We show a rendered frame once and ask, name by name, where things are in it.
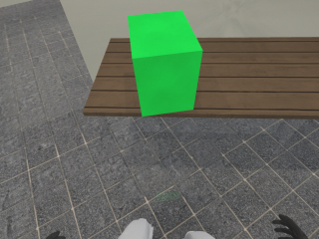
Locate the right robot hand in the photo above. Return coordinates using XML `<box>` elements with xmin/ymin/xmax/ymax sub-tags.
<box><xmin>272</xmin><ymin>214</ymin><xmax>308</xmax><ymax>239</ymax></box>

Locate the carton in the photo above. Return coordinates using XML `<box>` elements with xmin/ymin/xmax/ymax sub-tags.
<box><xmin>128</xmin><ymin>10</ymin><xmax>203</xmax><ymax>117</ymax></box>

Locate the table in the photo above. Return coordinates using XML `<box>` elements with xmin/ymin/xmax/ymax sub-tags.
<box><xmin>83</xmin><ymin>37</ymin><xmax>319</xmax><ymax>120</ymax></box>

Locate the left robot thigh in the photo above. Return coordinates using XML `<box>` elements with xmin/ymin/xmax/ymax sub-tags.
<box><xmin>118</xmin><ymin>219</ymin><xmax>154</xmax><ymax>239</ymax></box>

